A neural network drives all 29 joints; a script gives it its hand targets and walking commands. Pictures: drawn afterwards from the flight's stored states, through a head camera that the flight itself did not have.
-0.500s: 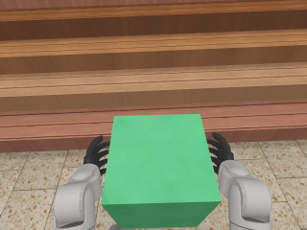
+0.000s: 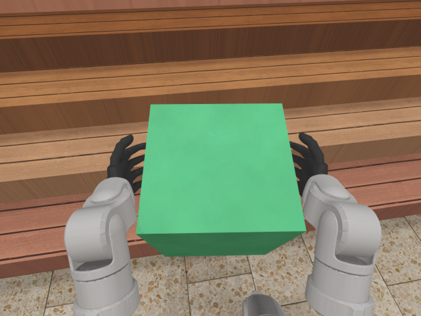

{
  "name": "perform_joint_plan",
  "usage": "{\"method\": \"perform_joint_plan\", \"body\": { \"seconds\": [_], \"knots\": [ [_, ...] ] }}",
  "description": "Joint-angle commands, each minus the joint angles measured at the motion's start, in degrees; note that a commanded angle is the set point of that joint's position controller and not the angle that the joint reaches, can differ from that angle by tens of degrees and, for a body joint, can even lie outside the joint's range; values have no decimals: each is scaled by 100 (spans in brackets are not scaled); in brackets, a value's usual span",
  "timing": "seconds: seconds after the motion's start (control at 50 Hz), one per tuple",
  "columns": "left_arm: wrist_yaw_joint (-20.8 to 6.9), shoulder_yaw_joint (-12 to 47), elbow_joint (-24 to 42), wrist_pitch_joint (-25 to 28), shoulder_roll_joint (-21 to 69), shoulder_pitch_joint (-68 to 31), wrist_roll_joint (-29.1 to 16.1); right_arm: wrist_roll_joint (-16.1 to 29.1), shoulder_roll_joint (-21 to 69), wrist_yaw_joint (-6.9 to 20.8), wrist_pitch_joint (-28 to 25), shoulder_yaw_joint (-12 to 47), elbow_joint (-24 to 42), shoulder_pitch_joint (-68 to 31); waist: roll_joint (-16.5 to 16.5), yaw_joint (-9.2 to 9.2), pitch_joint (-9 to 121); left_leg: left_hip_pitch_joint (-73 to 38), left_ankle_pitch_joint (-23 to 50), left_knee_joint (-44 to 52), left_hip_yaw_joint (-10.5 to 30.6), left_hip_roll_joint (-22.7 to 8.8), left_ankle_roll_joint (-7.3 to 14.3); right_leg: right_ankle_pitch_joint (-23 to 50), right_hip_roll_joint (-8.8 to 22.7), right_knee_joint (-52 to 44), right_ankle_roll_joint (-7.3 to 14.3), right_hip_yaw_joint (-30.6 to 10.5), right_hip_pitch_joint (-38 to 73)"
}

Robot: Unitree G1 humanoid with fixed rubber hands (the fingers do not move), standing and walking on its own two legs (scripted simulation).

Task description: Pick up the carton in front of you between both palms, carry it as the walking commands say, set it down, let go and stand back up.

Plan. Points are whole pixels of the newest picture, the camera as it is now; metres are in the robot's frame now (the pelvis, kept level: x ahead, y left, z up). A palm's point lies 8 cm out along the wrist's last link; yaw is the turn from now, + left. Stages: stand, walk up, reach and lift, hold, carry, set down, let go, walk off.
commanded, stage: carry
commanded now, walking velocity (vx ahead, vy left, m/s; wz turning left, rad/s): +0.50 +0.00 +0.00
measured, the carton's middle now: (216, 190) +0.32 -0.01 +0.07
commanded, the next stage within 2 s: none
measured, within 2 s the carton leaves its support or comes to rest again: neither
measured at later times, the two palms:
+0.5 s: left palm (149, 93) +0.59 +0.14 +0.08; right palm (269, 87) +0.61 -0.16 +0.08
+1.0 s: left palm (134, 68) +0.65 +0.17 +0.12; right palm (254, 65) +0.65 -0.13 +0.12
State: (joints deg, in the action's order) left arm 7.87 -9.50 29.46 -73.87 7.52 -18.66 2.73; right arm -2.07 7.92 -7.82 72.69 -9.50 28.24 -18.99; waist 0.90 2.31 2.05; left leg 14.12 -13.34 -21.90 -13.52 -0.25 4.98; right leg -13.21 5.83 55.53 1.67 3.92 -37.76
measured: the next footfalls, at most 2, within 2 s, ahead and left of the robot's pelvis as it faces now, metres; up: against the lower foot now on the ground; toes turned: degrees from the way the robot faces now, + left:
right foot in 0.20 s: +0.32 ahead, -0.10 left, +0.00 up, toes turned -6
left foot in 0.46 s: +0.26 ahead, +0.10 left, +0.00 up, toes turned +5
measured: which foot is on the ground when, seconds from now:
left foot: down 0.00-0.20, up 0.22-0.44, down 0.46-1.00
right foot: up 0.00-0.18, down 0.20-1.00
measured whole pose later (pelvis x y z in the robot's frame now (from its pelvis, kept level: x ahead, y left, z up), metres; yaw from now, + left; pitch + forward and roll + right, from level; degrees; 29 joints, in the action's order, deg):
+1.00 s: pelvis +0.31 +0.02 +0.00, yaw +1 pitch +4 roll -1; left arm 8.1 -15.0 0.8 -68.1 6.0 -31.4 4.5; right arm -4.1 5.8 -7.6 67.5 -16.0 1.1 -31.1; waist -0.5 -0.4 4.5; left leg 10.2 -16.4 -27.5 -3.9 0.4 1.4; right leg -11.1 1.1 28.1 1.5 7.4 -15.7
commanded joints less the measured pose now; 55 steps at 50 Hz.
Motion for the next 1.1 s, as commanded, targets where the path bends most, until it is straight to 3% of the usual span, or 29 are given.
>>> {"method": "perform_joint_plan", "body": {
  "seconds": [0.0, 0.08, 0.12, 0.14, 0.16, 0.18, 0.2, 0.22, 0.24, 0.26, 0.3, 0.38, 0.44, 0.46, 0.5, 0.54, 0.6, 0.66, 0.7, 0.74, 0.8, 0.84, 0.86, 0.92, 0.96, 1.0, 1.04, 1.08],
  "knots": [
    [-505, 3891, -294, 64, 3531, -3359, -1755, 1966, 3434, 671, 30, 3955, -217, -3410, -607, 92, 1726, -1812, 1588, 813, 1267, -1459, 646, 509, -4, -844, -48, 163, -502],
    [-427, 3555, -822, 62, 3577, -4015, -1687, 1929, 3532, 587, 20, 3655, -805, -4037, -826, 109, 1533, -1717, 3820, 126, 482, -977, 309, 1277, -539, -2056, 6, 634, 311],
    [-403, 3408, -1040, 80, 3581, -4415, -1715, 1906, 3592, 536, -11, 3508, -1041, -4379, -1023, -30, 1692, -1746, 3931, -458, 342, -935, 111, 1656, -678, -2461, 76, 708, 979],
    [-389, 3332, -1181, 99, 3576, -4559, -1729, 1901, 3627, 506, -20, 3448, -1173, -4565, -958, -204, 1867, -1644, 4082, -1121, 162, -826, -36, 1940, -822, -2857, 119, 872, 1592],
    [-380, 3264, -1306, 116, 3543, -4723, -1709, 1881, 3633, 471, -27, 3337, -1302, -4702, -744, -416, 2119, -1167, 3600, -1953, 74, -657, -211, 2534, -772, -3216, 123, 843, 2638],
    [-376, 3123, -1489, 128, 3509, -4855, -1701, 1849, 3627, 433, -33, 3231, -1443, -4893, -126, -556, 2476, -327, 1814, -2870, 199, -429, -398, 4419, -46, -2963, 151, 149, 3824],
    [-340, 3051, -1708, 163, 3499, -5107, -1679, 1842, 3847, 403, -26, 3219, -1591, -5122, 964, -460, 3029, 1215, -1695, -4038, 745, 54, -558, 7751, 1338, -1986, 920, -1454, 5468],
    [-317, 3044, -1891, 204, 3586, -5025, -1748, 1849, 3847, 363, -28, 3164, -1738, -5075, 1243, -483, 3634, 1616, -2308, -4706, 1241, 187, -593, 7190, 1655, -2283, 1473, -2108, 5798],
    [-336, 3055, -1793, 261, 3834, -5141, -1847, 1884, 4036, 343, -64, 3198, -1676, -5326, 1158, -469, 3555, 1706, -2218, -4875, 1496, 67, -515, 5975, 1548, -2593, 1515, -1999, 5410],
    [-380, 3061, -1629, 315, 4146, -5417, -1932, 1936, 4318, 346, -110, 3214, -1586, -5668, 863, -417, 3425, 1776, -2115, -4659, 1570, -103, -446, 5078, 1374, -2694, 1376, -1770, 5088],
    [-477, 3184, -1418, 426, 4676, -5921, -2093, 2008, 4714, 371, -255, 3260, -1393, -6064, 482, -302, 3194, 1561, -1933, -3440, 1534, -308, -426, 4728, 1097, -2732, 1060, -1168, 4488],
    [-500, 3361, -875, 645, 4771, -5935, -2041, 1926, 4856, 350, -525, 3379, -1084, -5918, 625, -369, 3680, 832, -1519, -1913, 1166, -47, -498, 5004, 961, -2446, 1048, -746, 4662],
    [-462, 3538, -518, 734, 4549, -5628, -1986, 1818, 4639, 327, -646, 3452, -791, -5498, 631, -312, 3911, -38, 345, -461, 894, -67, -494, 5313, 621, -1920, 792, -331, 4671],
    [-466, 3608, -359, 742, 4472, -5659, -2003, 1765, 4490, 320, -686, 3450, -666, -5473, 521, -273, 3911, -165, 695, -509, 1097, -201, -432, 5378, 524, -1952, 674, -325, 4598],
    [-461, 3777, -172, 732, 4375, -5560, -2030, 1730, 4314, 325, -682, 3505, -423, -5400, -164, -333, 4057, -729, 3022, -1491, 1352, -550, -223, 5055, 350, -1785, 491, -271, 4072],
    [-437, 3847, -66, 685, 4269, -5351, -2032, 1792, 4151, 366, -592, 3571, -291, -5108, -303, -261, 4066, -941, 4098, -1685, 1457, -712, -99, 4448, 180, -1641, 428, -205, 3762],
    [-427, 3810, -215, 558, 4122, -5137, -1973, 1807, 3928, 411, -449, 3615, -274, -4925, -302, -226, 3855, -827, 3933, -1578, 1430, -656, -114, 4242, 118, -1924, 445, -195, 3728],
    [-476, 3749, -594, 426, 4088, -5011, -1882, 1817, 3936, 491, -319, 3633, -516, -4847, -25, -238, 3538, -480, 2987, -1235, 1265, -454, -237, 5104, 236, -1958, 484, -263, 4059],
    [-526, 3671, -983, 348, 4139, -4878, -1771, 1767, 3995, 559, -238, 3583, -839, -4795, 80, -268, 3357, -506, 2917, -1014, 1218, -415, -293, 5203, 264, -1958, 454, -260, 4033],
    [-575, 3569, -1394, 303, 4244, -4749, -1624, 1709, 4112, 637, -180, 3521, -1244, -4748, 13, -268, 3195, -789, 3571, -945, 1274, -512, -281, 4573, 154, -2019, 345, -171, 3695],
    [-655, 3453, -1929, 339, 4517, -4766, -1500, 1621, 4408, 751, -203, 3428, -1826, -4790, -354, -216, 2853, -1314, 5057, -985, 1463, -789, -215, 2853, -138, -2415, 87, 93, 2983],
    [-709, 3370, -2210, 420, 4699, -4849, -1447, 1522, 4603, 801, -291, 3328, -2144, -4781, -501, -187, 2649, -1383, 5251, -961, 1532, -867, -260, 2421, -210, -2716, -16, 176, 2928],
    [-730, 3348, -2323, 475, 4776, -4925, -1440, 1478, 4676, 816, -347, 3277, -2276, -4818, -521, -177, 2565, -1290, 4931, -890, 1504, -822, -307, 2642, -161, -2820, 6, 158, 3071],
    [-753, 3343, -2563, 654, 5013, -5034, -1484, 1445, 4892, 822, -530, 3216, -2460, -4918, -97, -234, 2598, -783, 3650, -656, 1377, -662, -416, 4293, 165, -2506, 164, -65, 3747],
    [-737, 3386, -2552, 768, 5159, -5113, -1570, 1466, 4985, 791, -636, 3238, -2408, -5034, 37, -245, 2533, -791, 3255, -389, 1316, -593, -384, 4533, 286, -2392, 250, -166, 3731],
    [-695, 3435, -2413, 848, 5197, -5190, -1640, 1484, 4996, 751, -696, 3239, -2332, -5063, -127, -252, 2565, -1210, 4102, -395, 1347, -673, -320, 3711, 184, -2302, 202, -104, 3368],
    [-650, 3475, -2285, 892, 5186, -5156, -1676, 1486, 4948, 717, -724, 3253, -2267, -4968, -461, -235, 2652, -1745, 5491, -653, 1473, -892, -225, 2284, -38, -2405, 79, 36, 2887],
    [-621, 3524, -2171, 916, 5164, -5157, -1700, 1477, 4887, 692, -744, 3264, -2163, -4874, -650, -212, 2631, -1964, 6004, -754, 1553, -997, -179, 1537, -187, -2743, 8, 169, 2756]
  ]
}}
